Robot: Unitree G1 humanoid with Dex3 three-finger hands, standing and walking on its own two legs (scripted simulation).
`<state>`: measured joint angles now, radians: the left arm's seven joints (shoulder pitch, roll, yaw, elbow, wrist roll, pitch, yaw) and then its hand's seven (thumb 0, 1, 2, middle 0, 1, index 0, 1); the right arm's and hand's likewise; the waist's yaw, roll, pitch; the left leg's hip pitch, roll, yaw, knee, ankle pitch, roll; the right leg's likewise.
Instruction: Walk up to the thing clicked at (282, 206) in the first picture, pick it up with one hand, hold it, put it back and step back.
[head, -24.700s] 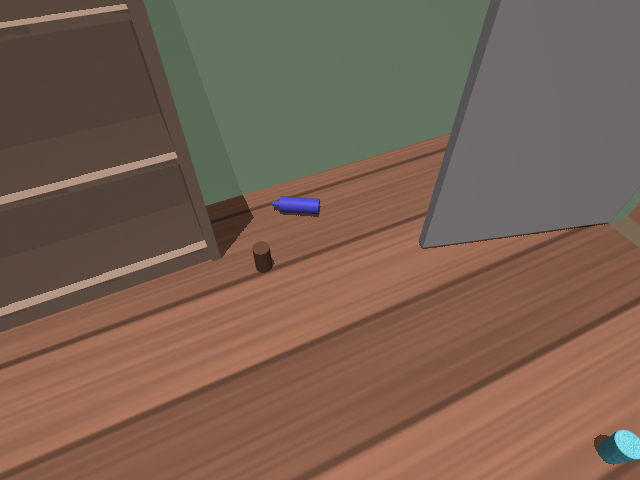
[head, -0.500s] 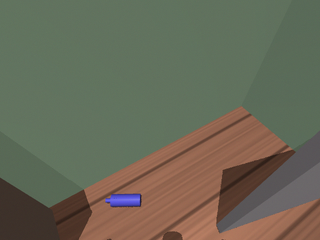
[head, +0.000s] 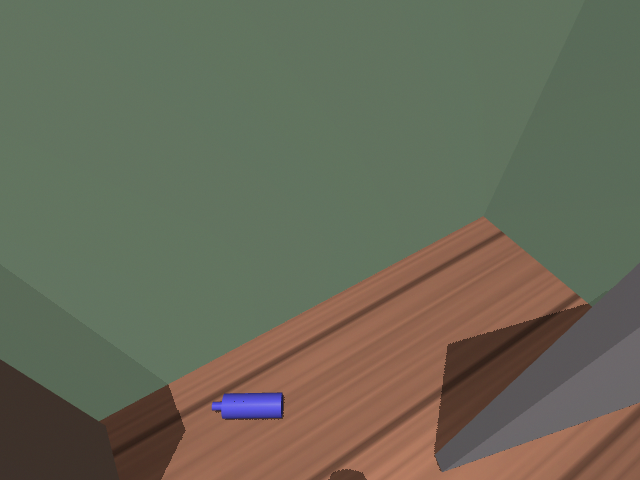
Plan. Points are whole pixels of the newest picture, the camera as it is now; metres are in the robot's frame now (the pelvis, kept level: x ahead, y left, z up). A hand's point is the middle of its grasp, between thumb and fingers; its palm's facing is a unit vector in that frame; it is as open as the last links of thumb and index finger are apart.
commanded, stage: stand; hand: left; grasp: from above
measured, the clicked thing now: (247, 405) +0.42 +0.23 -0.75
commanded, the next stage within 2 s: rise first in 0.64 s
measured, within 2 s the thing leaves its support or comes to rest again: neither
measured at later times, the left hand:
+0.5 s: hand out of the picture +0.07 +0.25 -0.15, palm faces -0.02 -0.94 -0.35, open 7.4 cm
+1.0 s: hand out of the picture +0.15 +0.25 -0.17, palm faces -0.03 -0.94 -0.35, open 9.5 cm
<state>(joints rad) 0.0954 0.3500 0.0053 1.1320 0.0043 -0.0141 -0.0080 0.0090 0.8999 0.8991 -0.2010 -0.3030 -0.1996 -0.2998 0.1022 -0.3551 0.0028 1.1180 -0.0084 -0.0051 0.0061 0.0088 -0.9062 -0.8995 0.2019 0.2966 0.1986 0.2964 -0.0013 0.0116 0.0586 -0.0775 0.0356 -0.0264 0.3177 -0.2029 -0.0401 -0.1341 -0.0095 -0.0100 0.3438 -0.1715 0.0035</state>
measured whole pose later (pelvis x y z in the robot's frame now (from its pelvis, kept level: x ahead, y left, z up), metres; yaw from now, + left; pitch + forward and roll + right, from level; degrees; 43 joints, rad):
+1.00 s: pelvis -0.02 +0.00 -0.02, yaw +0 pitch +6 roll +0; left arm -0.03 0.33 0.15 1.00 0.11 -0.02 -0.03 0.01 0.41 0.97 -0.09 -0.77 -0.10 -0.75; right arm 0.20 -0.25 -0.03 0.80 0.01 -0.05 -0.02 0.01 -0.90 -0.90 0.20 0.30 0.20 0.30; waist -0.02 -0.01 0.02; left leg -0.42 0.03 -0.02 0.62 -0.31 -0.04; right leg -0.47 -0.01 0.00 0.63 -0.26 0.00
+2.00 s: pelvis -0.08 +0.01 -0.31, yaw +0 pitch +34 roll -1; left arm -0.37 0.45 0.07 0.81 0.79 -0.09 0.17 0.00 -0.51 0.98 -0.06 -1.08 -0.07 -1.06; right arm 0.07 -0.30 -0.07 0.66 -0.01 -0.15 0.05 0.01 -0.89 -0.90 0.20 0.30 0.20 0.30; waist -0.04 0.02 -0.15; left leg -1.83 -0.02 -0.07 1.95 -0.72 -0.04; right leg -1.87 -0.03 0.01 1.91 -0.63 0.02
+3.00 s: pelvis -0.10 +0.03 -0.43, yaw -3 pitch +36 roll -7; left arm -0.93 0.68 0.08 1.47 1.31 -0.24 0.43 0.00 -0.50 0.99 -0.07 -1.02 -0.09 -1.00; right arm 0.16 -0.27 0.02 0.76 -0.14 -0.06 0.14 0.01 -0.91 -0.90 0.20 0.30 0.20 0.30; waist -0.24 0.01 -0.08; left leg -2.25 -0.06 -0.11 2.35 -0.72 -0.01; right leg -2.24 -0.03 0.00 2.23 -0.62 0.06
